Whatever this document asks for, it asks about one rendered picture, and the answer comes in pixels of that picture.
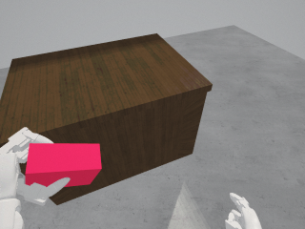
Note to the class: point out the robot left hand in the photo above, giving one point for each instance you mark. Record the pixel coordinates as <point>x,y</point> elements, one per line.
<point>11,154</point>

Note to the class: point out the table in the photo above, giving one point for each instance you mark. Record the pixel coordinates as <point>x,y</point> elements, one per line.
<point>138,98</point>

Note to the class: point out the sponge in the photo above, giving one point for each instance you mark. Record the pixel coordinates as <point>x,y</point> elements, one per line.
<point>49,162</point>

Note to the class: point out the left robot forearm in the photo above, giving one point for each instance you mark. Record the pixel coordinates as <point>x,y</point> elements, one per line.
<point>10,217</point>

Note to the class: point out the robot right hand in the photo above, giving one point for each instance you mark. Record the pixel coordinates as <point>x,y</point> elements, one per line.
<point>246,219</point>

